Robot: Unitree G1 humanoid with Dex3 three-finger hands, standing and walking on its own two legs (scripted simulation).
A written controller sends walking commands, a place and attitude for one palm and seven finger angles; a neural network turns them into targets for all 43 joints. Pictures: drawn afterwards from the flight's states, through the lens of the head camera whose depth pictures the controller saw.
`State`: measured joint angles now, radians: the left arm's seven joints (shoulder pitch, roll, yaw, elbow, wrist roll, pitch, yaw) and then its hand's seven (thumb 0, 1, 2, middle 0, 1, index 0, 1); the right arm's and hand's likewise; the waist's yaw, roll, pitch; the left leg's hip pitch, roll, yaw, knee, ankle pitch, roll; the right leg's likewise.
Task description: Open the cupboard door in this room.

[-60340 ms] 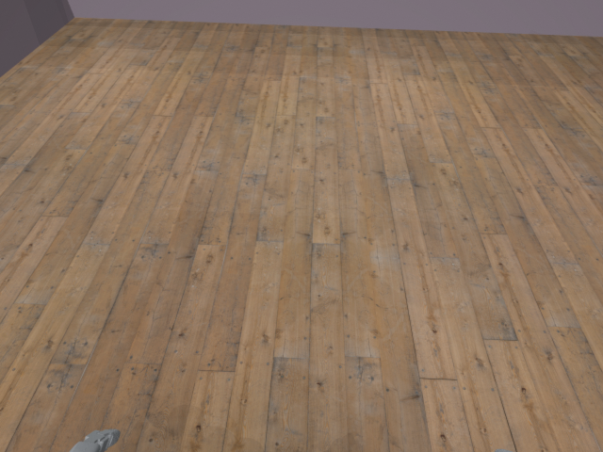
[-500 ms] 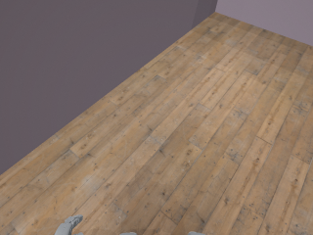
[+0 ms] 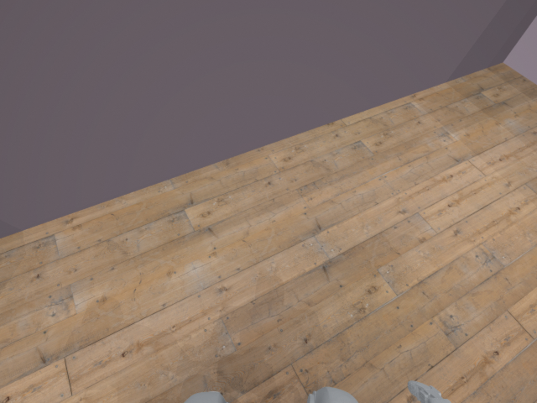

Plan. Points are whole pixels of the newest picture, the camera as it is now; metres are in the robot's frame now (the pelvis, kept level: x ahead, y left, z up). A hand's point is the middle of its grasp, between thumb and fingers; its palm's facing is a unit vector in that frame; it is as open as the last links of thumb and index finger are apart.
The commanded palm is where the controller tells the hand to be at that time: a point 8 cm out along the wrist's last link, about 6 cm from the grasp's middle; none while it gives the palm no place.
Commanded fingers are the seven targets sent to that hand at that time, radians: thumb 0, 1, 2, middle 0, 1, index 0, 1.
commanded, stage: turn to face it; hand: left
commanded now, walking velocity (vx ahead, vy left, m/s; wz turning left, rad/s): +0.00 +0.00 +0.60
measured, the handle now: out of the picture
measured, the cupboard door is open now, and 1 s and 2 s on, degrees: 48 48 48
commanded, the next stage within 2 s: none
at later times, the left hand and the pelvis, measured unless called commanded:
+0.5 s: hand out of the picture +0.04 +0.16 -0.14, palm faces +0.27 -0.93 -0.26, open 7.4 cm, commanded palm none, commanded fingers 0.00 0.90 0.90 -0.20 -0.30 -0.20 -0.30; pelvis +0.01 -0.05 +0.01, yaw +18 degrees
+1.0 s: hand out of the picture -0.03 +0.21 -0.15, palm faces +0.56 -0.78 -0.26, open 7.4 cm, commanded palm none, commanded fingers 0.00 0.90 0.90 -0.20 -0.30 -0.20 -0.30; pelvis +0.01 -0.03 +0.01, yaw +34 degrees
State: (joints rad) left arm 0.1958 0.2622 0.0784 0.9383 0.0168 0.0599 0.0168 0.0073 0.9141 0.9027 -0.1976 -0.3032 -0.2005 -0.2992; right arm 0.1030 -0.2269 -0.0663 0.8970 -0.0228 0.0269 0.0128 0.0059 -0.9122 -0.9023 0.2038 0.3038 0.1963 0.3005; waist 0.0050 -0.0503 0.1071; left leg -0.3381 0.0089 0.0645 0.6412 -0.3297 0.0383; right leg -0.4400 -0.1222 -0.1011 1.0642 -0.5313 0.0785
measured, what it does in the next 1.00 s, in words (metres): steps on the spot, turning left: right foot, then left foot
